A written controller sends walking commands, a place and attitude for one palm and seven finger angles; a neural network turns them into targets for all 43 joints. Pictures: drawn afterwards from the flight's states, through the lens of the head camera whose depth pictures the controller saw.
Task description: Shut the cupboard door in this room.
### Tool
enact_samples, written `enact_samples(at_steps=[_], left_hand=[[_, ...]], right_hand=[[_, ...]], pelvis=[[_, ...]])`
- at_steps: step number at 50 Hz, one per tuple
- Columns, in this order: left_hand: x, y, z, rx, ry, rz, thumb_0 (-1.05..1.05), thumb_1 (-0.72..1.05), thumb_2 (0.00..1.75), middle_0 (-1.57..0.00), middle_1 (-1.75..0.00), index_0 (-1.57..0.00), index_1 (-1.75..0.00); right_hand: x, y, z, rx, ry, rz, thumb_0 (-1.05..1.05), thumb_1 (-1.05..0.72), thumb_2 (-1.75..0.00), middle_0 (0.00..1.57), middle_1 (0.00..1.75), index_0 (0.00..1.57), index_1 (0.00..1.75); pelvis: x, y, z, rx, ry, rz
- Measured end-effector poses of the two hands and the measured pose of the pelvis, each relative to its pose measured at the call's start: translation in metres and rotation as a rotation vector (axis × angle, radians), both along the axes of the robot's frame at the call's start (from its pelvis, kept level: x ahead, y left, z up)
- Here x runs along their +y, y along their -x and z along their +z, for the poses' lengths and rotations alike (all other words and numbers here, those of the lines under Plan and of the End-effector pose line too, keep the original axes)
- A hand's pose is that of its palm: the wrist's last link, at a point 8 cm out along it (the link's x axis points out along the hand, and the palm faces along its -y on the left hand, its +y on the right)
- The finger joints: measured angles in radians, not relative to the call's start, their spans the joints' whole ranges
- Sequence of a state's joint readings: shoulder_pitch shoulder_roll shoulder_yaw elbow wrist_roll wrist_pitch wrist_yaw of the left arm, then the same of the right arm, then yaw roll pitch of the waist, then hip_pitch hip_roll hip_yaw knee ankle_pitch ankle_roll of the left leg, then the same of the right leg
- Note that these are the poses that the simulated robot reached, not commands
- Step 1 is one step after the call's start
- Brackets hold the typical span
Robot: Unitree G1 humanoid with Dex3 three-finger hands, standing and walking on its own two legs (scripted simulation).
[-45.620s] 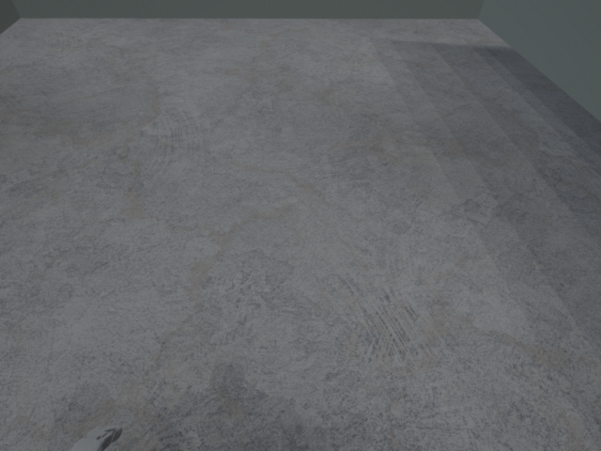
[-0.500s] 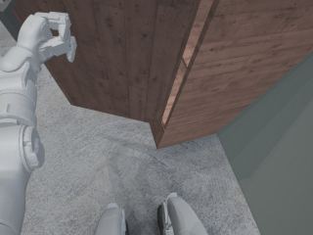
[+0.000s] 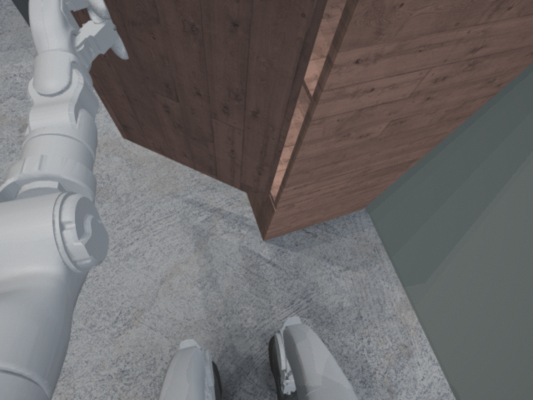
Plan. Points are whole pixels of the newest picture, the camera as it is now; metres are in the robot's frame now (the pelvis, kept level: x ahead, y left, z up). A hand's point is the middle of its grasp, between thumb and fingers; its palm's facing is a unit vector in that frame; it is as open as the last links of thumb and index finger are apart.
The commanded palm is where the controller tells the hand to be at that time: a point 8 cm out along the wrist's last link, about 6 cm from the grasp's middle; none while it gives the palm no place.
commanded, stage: pull the fist back off the door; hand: left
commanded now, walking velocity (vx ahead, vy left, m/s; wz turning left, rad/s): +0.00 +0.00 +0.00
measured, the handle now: out of the picture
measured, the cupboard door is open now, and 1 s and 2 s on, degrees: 47 47 47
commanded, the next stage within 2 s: draw the hand back to the body in 0.70 s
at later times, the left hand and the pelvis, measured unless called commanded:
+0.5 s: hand (122, 91) +0.50 +0.11 +0.10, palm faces +0.08 -1.00 -0.02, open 3.1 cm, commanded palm +0.47 +0.15 +0.11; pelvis +0.02 -0.02 +0.04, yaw +1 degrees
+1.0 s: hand (94, 105) +0.46 +0.13 +0.13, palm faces +0.09 -1.00 -0.04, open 3.1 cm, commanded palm +0.41 +0.18 +0.14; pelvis +0.01 -0.02 +0.05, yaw +0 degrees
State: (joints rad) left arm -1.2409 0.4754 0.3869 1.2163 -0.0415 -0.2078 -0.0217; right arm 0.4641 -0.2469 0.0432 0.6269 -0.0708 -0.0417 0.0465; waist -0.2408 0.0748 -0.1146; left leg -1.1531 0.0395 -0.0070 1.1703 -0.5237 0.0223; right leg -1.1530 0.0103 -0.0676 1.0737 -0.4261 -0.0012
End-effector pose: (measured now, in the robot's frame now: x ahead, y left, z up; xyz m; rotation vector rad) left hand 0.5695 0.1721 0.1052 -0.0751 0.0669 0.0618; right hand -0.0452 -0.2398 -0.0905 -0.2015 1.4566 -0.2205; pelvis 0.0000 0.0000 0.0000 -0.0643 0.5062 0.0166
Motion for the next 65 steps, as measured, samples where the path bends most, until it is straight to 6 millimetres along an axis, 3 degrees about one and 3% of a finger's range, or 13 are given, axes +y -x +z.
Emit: enact_samples(at_steps=[5, 10, 17, 23, 28, 36, 40, 45, 49, 53, 58, 65], left_hand=[[-0.016, 0.018, -0.003, -0.035, -0.133, 0.039, 0.01, 0.91, 0.91, -1.3, -1.5, -1.29, -1.5], [-0.029, 0.029, 0.005, -0.016, -0.091, 0.003, 0.01, 0.91, 0.91, -1.3, -1.5, -1.29, -1.5], [-0.021, 0.048, 0.023, -0.057, -0.112, 0.029, 0.01, 0.9, 0.9, -1.3, -1.5, -1.3, -1.5], [-0.01, 0.082, 0.005, -0.035, -0.11, 0.02, 0.01, 0.9, 0.9, -1.3, -1.5, -1.3, -1.5], [-0.013, 0.109, -0.005, -0.066, -0.086, 0.016, 0.01, 0.91, 0.9, -1.3, -1.5, -1.3, -1.5], [-0.026, 0.114, 0.011, -0.108, -0.13, -0.016, 0.01, 0.9, 0.9, -1.31, -1.5, -1.3, -1.5], [-0.023, 0.108, 0.014, -0.056, -0.114, 0.008, 0.01, 0.9, 0.9, -1.31, -1.5, -1.3, -1.5], [-0.011, 0.11, 0.019, -0.086, -0.089, 0.037, 0.01, 0.9, 0.9, -1.3, -1.5, -1.3, -1.5], [0.003, 0.13, 0.028, -0.129, -0.118, 0.026, 0.01, 0.9, 0.9, -1.3, -1.5, -1.29, -1.5], [0.02, 0.161, 0.035, -0.115, -0.116, 0.023, 0.01, 0.9, 0.9, -1.3, -1.5, -1.3, -1.5], [0.034, 0.196, 0.05, -0.125, -0.097, 0.029, 0.01, 0.9, 0.9, -1.3, -1.5, -1.3, -1.5], [0.042, 0.231, 0.075, -0.175, -0.11, -0.006, 0.01, 0.9, 0.9, -1.3, -1.49, -1.29, -1.49]], right_hand=[[0.013, -0.001, 0.002, 0.014, -0.08, -0.015, 0.0, -0.91, -0.9, 0.2, 0.3, 0.21, 0.3], [0.007, -0.01, 0.012, -0.016, -0.073, -0.042, 0.0, -0.91, -0.9, 0.2, 0.3, 0.21, 0.3], [-0.015, -0.033, 0.022, -0.089, -0.041, -0.021, 0.0, -0.91, -0.9, 0.2, 0.3, 0.21, 0.3], [-0.034, -0.058, 0.025, -0.125, -0.021, 0.019, 0.0, -0.91, -0.9, 0.2, 0.3, 0.2, 0.3], [-0.043, -0.083, 0.024, -0.176, 0.006, 0.058, 0.0, -0.91, -0.9, 0.2, 0.3, 0.2, 0.3], [-0.039, -0.114, 0.017, -0.281, 0.005, 0.077, 0.0, -0.91, -0.9, 0.2, 0.3, 0.2, 0.3], [-0.032, -0.114, 0.016, -0.3, -0.014, 0.072, 0.0, -0.91, -0.9, 0.2, 0.3, 0.2, 0.3], [-0.026, -0.1, 0.016, -0.282, -0.032, 0.055, 0.0, -0.91, -0.9, 0.2, 0.3, 0.21, 0.3], [-0.024, -0.089, 0.019, -0.263, -0.046, 0.023, 0.0, -0.91, -0.9, 0.2, 0.3, 0.21, 0.3], [-0.024, -0.091, 0.028, -0.281, -0.048, 0.003, 0.01, -0.91, -0.9, 0.2, 0.3, 0.21, 0.3], [-0.025, -0.117, 0.044, -0.368, -0.023, 0.039, 0.01, -0.91, -0.9, 0.2, 0.3, 0.2, 0.3], [-0.018, -0.179, 0.071, -0.579, -0.008, 0.112, 0.01, -0.91, -0.9, 0.2, 0.3, 0.2, 0.3]], pelvis=[[-0.002, -0.008, 0.01, -0.032, -0.011, -0.007], [-0.006, -0.016, 0.024, -0.08, -0.021, -0.01], [-0.011, -0.022, 0.034, -0.131, -0.035, -0.016], [-0.015, -0.021, 0.039, -0.162, -0.045, -0.009], [-0.017, -0.016, 0.039, -0.182, -0.047, 0.005], [-0.018, -0.008, 0.036, -0.204, -0.053, 0.016], [-0.019, -0.005, 0.037, -0.206, -0.058, 0.011], [-0.019, -0.004, 0.039, -0.202, -0.061, -0.005], [-0.017, -0.009, 0.044, -0.224, -0.061, -0.02], [-0.015, -0.015, 0.054, -0.271, -0.059, -0.022], [-0.013, -0.015, 0.065, -0.335, -0.055, -0.002], [-0.008, -0.012, 0.072, -0.399, -0.057, 0.01]])
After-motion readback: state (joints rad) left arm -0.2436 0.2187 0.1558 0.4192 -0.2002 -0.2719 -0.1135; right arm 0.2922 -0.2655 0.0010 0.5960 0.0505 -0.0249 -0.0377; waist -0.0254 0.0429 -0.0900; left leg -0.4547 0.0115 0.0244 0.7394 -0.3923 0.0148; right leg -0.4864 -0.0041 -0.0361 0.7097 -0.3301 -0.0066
